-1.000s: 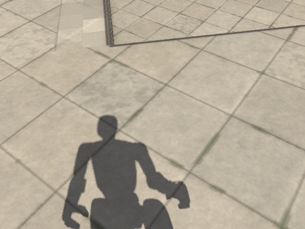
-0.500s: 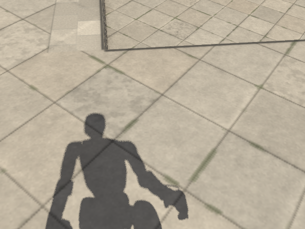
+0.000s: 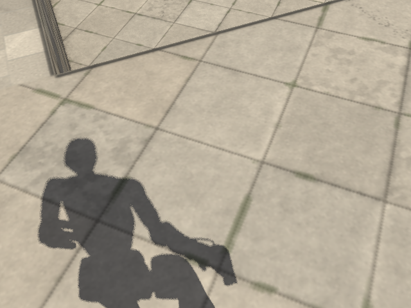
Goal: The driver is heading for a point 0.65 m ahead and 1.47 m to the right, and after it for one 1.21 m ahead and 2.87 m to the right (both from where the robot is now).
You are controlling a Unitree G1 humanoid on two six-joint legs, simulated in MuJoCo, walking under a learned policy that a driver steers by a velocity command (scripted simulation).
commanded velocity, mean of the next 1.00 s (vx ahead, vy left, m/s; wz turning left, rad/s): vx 0.11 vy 0.00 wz -0.58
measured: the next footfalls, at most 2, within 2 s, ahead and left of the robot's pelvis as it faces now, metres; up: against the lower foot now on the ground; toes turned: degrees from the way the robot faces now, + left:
left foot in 0.40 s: +0.17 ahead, +0.15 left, +0.00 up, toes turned -21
right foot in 0.86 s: +0.07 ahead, -0.10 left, +0.00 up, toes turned -34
